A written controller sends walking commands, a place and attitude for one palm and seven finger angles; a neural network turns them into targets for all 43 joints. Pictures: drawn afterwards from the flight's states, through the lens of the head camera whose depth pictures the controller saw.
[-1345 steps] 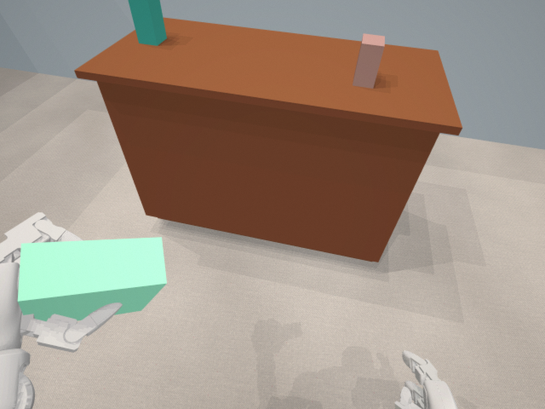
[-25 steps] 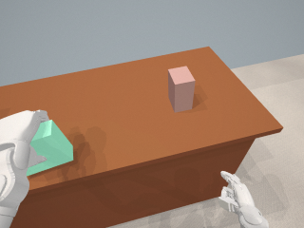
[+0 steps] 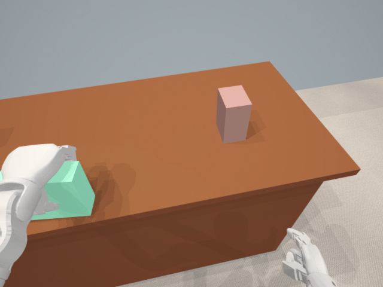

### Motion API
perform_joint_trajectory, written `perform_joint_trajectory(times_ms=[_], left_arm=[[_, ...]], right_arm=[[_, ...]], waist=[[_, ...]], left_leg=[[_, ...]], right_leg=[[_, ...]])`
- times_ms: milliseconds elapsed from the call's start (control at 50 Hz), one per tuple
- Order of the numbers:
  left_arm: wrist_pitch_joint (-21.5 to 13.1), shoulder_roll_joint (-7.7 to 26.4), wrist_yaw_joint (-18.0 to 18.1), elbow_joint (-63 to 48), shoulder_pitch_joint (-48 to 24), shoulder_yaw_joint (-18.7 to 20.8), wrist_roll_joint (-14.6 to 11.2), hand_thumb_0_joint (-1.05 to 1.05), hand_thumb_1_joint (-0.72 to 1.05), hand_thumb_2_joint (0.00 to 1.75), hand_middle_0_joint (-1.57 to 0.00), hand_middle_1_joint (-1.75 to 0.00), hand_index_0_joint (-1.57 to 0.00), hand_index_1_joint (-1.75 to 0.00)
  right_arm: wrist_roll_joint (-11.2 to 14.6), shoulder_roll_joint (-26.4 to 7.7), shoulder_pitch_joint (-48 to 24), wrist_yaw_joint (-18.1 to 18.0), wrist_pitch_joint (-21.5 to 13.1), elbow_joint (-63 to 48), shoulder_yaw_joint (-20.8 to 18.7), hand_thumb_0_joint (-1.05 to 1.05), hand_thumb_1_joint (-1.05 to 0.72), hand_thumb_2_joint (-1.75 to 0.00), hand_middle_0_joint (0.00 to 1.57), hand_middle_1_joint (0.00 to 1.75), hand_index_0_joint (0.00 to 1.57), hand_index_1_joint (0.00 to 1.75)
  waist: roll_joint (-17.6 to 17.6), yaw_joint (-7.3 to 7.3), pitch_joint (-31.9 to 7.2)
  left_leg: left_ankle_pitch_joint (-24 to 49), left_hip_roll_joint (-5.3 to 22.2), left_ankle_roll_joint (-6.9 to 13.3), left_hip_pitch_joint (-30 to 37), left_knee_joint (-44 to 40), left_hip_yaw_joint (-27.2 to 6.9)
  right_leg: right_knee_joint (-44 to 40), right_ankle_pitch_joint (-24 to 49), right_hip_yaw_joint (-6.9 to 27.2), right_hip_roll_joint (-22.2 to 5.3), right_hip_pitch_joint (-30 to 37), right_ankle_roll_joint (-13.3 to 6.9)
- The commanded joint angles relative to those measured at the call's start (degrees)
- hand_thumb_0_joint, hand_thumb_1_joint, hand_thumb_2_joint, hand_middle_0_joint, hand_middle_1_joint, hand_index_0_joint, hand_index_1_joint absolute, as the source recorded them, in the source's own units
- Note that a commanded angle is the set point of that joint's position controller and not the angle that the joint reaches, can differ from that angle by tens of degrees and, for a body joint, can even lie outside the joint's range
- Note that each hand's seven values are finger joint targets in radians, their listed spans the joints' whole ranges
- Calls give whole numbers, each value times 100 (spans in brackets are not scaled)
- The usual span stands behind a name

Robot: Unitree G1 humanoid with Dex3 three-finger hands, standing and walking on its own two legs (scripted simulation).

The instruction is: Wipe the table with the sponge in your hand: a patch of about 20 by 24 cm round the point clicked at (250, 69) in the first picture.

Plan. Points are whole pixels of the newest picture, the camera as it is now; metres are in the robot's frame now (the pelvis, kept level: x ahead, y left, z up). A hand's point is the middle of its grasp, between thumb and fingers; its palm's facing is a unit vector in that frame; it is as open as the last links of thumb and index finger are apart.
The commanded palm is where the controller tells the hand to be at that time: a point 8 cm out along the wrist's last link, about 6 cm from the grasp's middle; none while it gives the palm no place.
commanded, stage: move the sponge above the wiping area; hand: left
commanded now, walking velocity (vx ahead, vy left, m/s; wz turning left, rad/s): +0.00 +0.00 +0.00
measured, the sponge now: (54, 197) +0.23 +0.34 +0.06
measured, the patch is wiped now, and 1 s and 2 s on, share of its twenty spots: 0.00 0.00 0.00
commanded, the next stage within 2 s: none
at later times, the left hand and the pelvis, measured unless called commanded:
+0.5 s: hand (45, 166) +0.25 +0.32 +0.15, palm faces +0.10 +0.04 -0.99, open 9.1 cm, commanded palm +0.22 +0.34 +0.21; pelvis +0.00 +0.01 +0.00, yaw -1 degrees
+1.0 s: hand (28, 143) +0.27 +0.35 +0.18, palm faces +0.21 +0.04 -0.98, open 9.1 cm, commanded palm +0.22 +0.34 +0.21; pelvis +0.00 +0.01 +0.00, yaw -2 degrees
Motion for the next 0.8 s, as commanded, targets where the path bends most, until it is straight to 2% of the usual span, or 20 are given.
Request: perform_joint_trajectory(times_ms=[0,60,80,100,160,180,200,220,280,320,360,380,440,480,540,600,660,700,740,780], left_arm=[[-643,2452,997,-870,-2523,1920,251,0,10,130,-120,-160,-120,-160],[-239,1983,1205,-49,-2409,1713,-79,0,10,130,-120,-160,-120,-160],[-11,1954,1183,144,-2236,1791,-159,0,10,130,-120,-160,-120,-160],[192,1867,1125,342,-2014,1636,-202,0,10,130,-120,-160,-120,-160],[682,1582,688,354,-1220,1169,-147,0,10,130,-120,-160,-120,-160],[798,1270,468,265,-917,906,-152,0,10,130,-120,-160,-120,-160],[805,1361,298,76,-908,836,-147,0,10,130,-120,-160,-120,-160],[736,1225,127,-252,-840,644,-157,0,10,130,-120,-160,-120,-160],[168,1554,-28,-1352,-999,883,-132,0,10,130,-120,-160,-120,-160],[-418,2121,204,-1798,-1282,1463,-107,0,10,130,-120,-160,-120,-160],[-815,2498,627,-2256,-1362,2048,-58,0,10,130,-120,-160,-120,-160],[-811,2833,903,-2404,-1271,2493,-2,0,10,130,-120,-160,-120,-160],[-420,2038,1453,-1035,-1849,2074,-101,0,10,130,-120,-160,-120,-160],[128,1811,1551,-295,-1985,1869,-251,0,10,130,-120,-160,-120,-160],[624,1719,1249,201,-1554,1441,-258,0,10,130,-120,-160,-120,-160],[935,1171,668,86,-1456,615,-174,0,10,130,-120,-160,-120,-160],[676,892,172,-684,-1594,41,-86,0,10,130,-120,-160,-120,-160],[261,1327,56,-1267,-1708,393,53,0,10,130,-120,-160,-120,-160],[-257,1900,234,-1890,-2146,951,141,0,10,130,-120,-160,-120,-160],[-528,2619,680,-2195,-2201,1861,264,0,10,130,-120,-160,-120,-160]], right_arm=[[-97,-463,-746,-150,-429,-645,-302,0,-90,-90,20,30,20,30],[0,-562,-784,18,-259,-510,-416,0,-90,-90,20,30,20,30],[46,-564,-1051,84,-280,-552,-394,0,-90,-90,20,30,20,30],[5,-664,-894,119,-211,-539,-426,0,-90,-90,20,30,20,30],[33,-736,-971,216,-92,-719,-425,0,-90,-90,20,30,20,30],[93,-647,-1276,261,-133,-900,-340,0,-90,-90,20,30,20,30],[71,-726,-1032,270,-80,-893,-371,0,-90,-90,20,30,20,30],[98,-661,-1034,281,-80,-1000,-358,0,-90,-90,20,30,20,30],[98,-488,-1276,226,-234,-1255,-234,0,-90,-90,20,30,20,30],[2,-478,-917,89,-273,-1148,-269,0,-90,-90,20,30,20,30],[-82,-421,-810,9,-328,-1082,-308,0,-90,-90,20,30,20,30],[-90,-404,-910,22,-392,-1050,-310,0,-90,-90,20,30,20,30],[-43,-462,-729,87,-209,-659,-458,0,-90,-90,20,30,20,30],[65,-542,-1084,175,-130,-562,-451,0,-90,-90,20,30,20,30],[70,-702,-999,166,0,-628,-432,0,-90,-90,20,30,20,30],[129,-691,-1170,176,-54,-834,-344,0,-90,-90,20,30,20,30],[140,-571,-1183,165,-168,-1010,-296,0,-90,-90,20,30,20,30],[79,-526,-1095,119,-294,-1089,-242,0,-90,-90,20,30,20,30],[11,-477,-1014,37,-322,-1042,-241,0,-90,-90,20,30,20,30],[-46,-435,-1130,4,-423,-1002,-216,0,-90,-90,20,30,20,30]], waist=[[759,-80,-1312],[897,-50,-931],[582,23,-903],[345,26,-1034],[-208,3,-1312],[-212,-10,-1303],[-282,-81,-1409],[-297,-142,-1473],[-340,-182,-1658],[-199,-111,-1742],[214,49,-1775],[626,145,-1616],[840,2,-885],[742,43,-606],[-68,34,-1042],[-64,-121,-1318],[-50,-302,-1607],[-173,-274,-1845],[-2,-184,-1809],[549,40,-1596]], left_leg=[[985,215,-118,952,-321,-394],[1020,254,-262,597,-370,-343],[1086,215,-276,518,-376,-371],[1159,246,-275,381,-387,-268],[1250,236,-210,240,-374,-171],[1244,206,-188,263,-343,-188],[1273,231,-148,291,-310,-166],[1318,227,-101,408,-258,-163],[1192,239,12,759,-193,-316],[1298,248,54,1031,-182,-356],[1584,291,7,1190,-198,-433],[1530,313,-79,1068,-269,-596],[1205,370,-294,633,-313,-526],[858,280,-357,388,-404,-386],[801,248,-297,233,-490,-204],[668,246,-228,313,-510,-216],[714,251,-87,684,-398,-326],[789,268,-6,893,-360,-428],[808,320,-10,1114,-463,-571],[701,362,-102,963,-642,-730]], right_leg=[[-541,337,498,-30,-174,-343],[-603,448,439,-123,-157,-323],[-611,519,554,-67,-15,-387],[-531,695,371,-157,126,-303],[-335,1063,286,-179,366,-184],[-312,1112,404,-138,395,-223],[-279,1206,271,-173,384,-164],[-249,1247,244,-173,342,-121],[-277,978,388,-74,142,-135],[-297,849,271,-95,68,-124],[-313,849,326,-58,40,-185],[-357,700,595,50,-4,-300],[-525,426,505,-68,-311,-306],[-613,199,618,-25,-303,-381],[-514,376,352,-101,66,-220],[-423,453,250,-123,103,-182],[-385,543,213,-113,8,-122],[-365,492,224,-77,91,-146],[-369,438,232,-28,38,-163],[-318,422,524,124,134,-309]])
